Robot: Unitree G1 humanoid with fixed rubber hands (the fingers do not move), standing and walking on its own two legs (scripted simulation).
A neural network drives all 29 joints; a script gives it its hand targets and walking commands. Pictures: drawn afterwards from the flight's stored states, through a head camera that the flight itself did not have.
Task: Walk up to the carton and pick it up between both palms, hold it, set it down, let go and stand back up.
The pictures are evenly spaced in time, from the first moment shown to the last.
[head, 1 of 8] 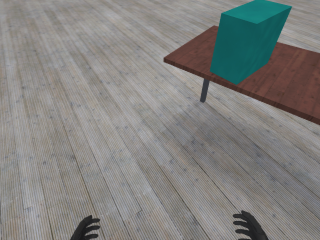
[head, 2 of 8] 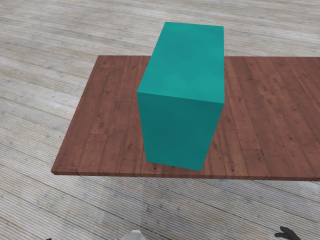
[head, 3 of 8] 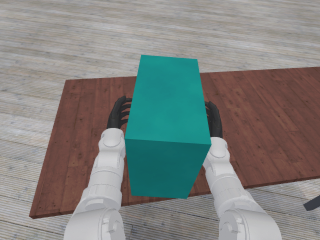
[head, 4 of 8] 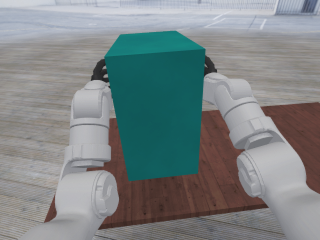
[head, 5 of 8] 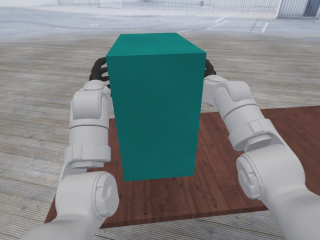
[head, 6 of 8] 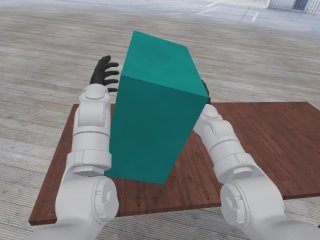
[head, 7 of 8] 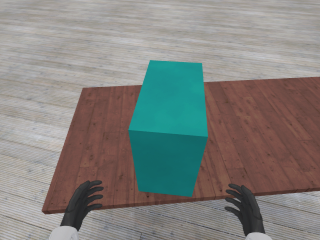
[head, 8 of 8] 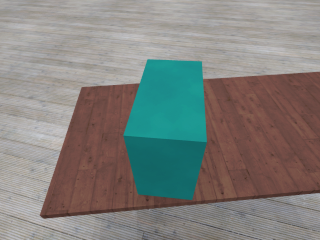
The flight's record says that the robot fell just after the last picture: no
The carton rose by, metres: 0.23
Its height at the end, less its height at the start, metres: +0.00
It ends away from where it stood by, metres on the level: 0.01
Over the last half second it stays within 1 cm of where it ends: yes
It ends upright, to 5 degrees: yes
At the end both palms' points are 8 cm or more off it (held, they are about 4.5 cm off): yes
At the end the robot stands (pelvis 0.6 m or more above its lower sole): yes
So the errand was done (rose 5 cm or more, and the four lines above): yes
